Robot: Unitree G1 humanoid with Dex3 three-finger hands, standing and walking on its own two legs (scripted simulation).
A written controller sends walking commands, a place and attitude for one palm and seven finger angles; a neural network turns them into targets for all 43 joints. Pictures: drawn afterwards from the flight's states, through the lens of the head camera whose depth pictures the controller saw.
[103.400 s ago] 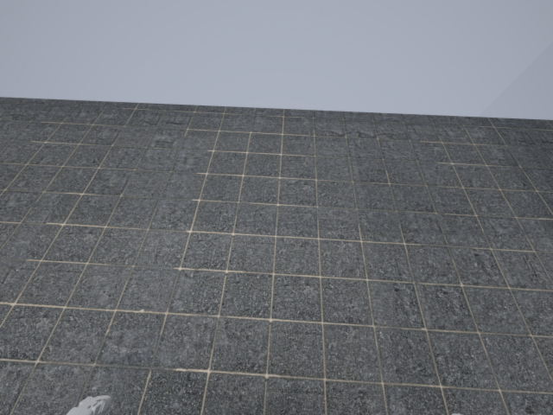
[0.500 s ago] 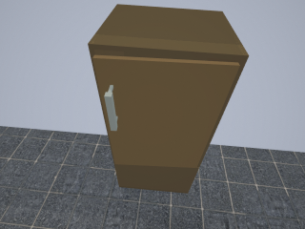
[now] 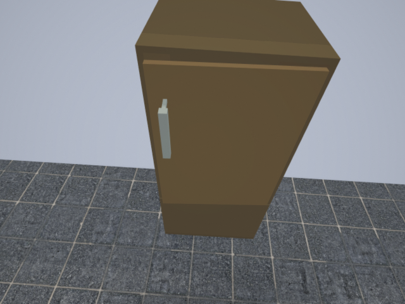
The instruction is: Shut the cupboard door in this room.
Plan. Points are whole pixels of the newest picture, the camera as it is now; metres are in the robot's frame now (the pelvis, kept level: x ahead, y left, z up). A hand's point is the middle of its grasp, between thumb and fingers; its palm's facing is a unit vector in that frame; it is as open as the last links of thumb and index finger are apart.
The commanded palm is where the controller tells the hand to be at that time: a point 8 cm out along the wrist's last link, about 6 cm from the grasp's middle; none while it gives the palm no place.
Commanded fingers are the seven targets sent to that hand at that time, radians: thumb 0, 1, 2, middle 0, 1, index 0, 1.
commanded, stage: shuffle to correct the standing spot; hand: left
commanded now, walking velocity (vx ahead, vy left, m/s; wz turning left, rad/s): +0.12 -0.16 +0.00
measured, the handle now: (165, 129) +0.52 +0.14 +0.03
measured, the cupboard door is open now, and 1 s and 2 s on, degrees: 3 3 3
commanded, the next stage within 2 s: come to a stop and stand still in 0.68 s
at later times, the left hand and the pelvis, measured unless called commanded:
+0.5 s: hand out of the picture +0.00 +0.13 -0.19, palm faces +0.05 -1.00 -0.09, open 7.4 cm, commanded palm none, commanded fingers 0.00 0.90 0.90 -0.20 -0.30 -0.20 -0.30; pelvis +0.02 -0.01 +0.00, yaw +1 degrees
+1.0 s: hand out of the picture +0.16 +0.09 -0.18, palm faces +0.09 -0.98 -0.20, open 7.2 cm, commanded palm none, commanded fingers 0.00 0.90 0.90 -0.20 -0.30 -0.20 -0.30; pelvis +0.10 -0.09 -0.01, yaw +4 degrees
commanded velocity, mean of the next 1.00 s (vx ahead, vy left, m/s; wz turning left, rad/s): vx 0.06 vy -0.07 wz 0.06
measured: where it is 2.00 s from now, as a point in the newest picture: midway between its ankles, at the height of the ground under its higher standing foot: outside the picture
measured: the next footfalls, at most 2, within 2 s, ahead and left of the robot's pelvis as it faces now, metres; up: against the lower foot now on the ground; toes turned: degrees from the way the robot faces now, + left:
left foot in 0.38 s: +0.05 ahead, +0.08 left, +0.00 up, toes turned +9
right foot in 0.78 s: +0.12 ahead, -0.20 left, +0.00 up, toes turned -1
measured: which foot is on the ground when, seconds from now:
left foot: down 0.00-0.14, up 0.16-0.36, down 0.38-0.78, up 0.80-1.00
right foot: down 0.00-0.38, up 0.40-0.76, down 0.78-1.00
